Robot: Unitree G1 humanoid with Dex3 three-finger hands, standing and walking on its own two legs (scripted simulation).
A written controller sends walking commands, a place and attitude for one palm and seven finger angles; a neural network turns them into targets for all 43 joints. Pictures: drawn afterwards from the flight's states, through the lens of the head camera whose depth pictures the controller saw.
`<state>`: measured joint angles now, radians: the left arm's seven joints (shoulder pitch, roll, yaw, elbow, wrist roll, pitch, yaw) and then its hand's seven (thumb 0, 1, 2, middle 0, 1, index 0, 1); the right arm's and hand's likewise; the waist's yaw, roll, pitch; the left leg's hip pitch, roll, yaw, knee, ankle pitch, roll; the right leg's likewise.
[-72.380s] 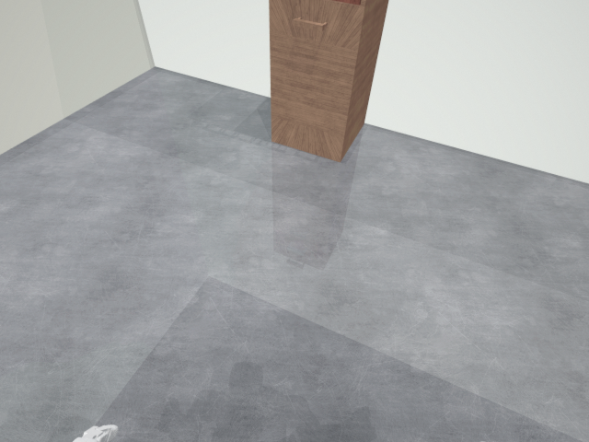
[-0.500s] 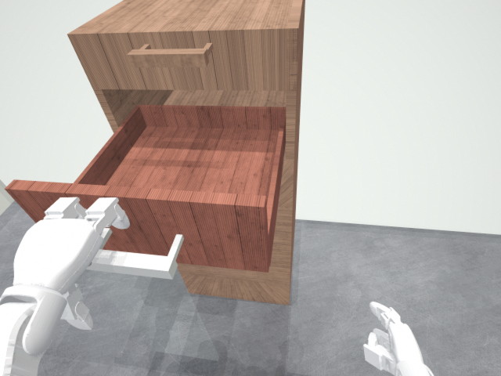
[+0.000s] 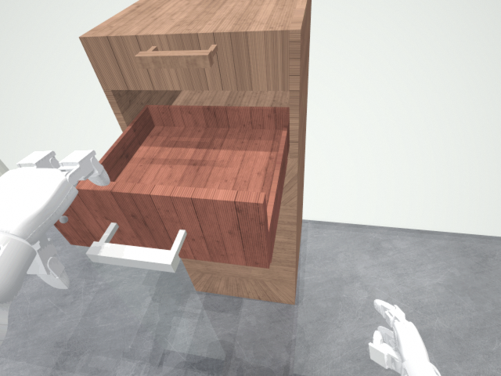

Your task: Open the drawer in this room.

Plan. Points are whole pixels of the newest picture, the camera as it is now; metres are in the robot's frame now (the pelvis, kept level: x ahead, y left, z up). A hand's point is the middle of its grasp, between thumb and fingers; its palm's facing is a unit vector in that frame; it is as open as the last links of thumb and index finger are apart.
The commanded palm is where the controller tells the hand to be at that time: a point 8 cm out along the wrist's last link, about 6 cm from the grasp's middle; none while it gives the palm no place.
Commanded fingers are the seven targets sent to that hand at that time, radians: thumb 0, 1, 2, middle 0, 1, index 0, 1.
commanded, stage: lift the hand off the handle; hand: left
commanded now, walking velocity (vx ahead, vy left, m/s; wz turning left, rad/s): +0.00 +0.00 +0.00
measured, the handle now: (139, 244) +0.26 +0.22 +0.10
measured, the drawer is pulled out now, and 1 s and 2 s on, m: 0.30 0.30 0.30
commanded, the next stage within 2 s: draw the hand back to the body in 0.44 s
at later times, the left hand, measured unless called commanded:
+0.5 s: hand (58, 195) +0.24 +0.27 +0.23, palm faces +0.15 -0.02 -0.99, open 13.9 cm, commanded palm +0.19 +0.27 +0.30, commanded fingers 0.00 -0.50 0.30 -0.30 -1.20 -0.30 -1.20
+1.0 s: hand (64, 237) +0.20 +0.25 +0.20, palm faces +0.05 -0.03 -1.00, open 13.8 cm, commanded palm +0.16 +0.28 +0.30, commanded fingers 0.00 -0.50 0.30 -0.30 -1.20 -0.30 -1.20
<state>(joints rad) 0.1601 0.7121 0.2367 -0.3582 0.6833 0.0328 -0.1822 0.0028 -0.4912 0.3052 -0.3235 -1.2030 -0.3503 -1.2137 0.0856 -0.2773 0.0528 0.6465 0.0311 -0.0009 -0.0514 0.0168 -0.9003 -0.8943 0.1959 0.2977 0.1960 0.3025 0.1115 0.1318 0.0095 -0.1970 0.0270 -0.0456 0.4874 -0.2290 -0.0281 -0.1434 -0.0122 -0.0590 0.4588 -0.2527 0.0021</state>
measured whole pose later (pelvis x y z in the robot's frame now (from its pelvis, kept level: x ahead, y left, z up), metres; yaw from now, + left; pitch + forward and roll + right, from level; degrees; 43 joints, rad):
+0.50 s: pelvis -0.01 +0.01 +0.00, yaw +0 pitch -2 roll +0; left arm -0.01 0.73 0.21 -0.39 0.66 0.14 -0.30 0.00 -0.49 0.31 -0.32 -1.20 -0.32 -1.20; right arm 0.07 -0.29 0.07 0.62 0.05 -0.01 -0.02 0.02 -0.90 -0.89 0.20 0.30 0.20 0.30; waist 0.12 0.14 0.00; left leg -0.24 0.00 -0.03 0.48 -0.20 -0.01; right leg -0.20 -0.04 -0.05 0.48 -0.24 0.02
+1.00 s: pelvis -0.01 +0.01 +0.00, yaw +0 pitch -3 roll -1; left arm 0.24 0.75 0.26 -0.58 0.60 0.09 -0.33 0.00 -0.49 0.31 -0.32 -1.20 -0.32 -1.20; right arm 0.10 -0.30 0.07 0.60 0.04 -0.03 -0.03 0.02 -0.90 -0.89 0.20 0.30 0.20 0.30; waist 0.13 0.13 0.00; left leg -0.24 0.01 -0.04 0.51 -0.22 -0.02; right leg -0.20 -0.03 -0.05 0.49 -0.25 0.01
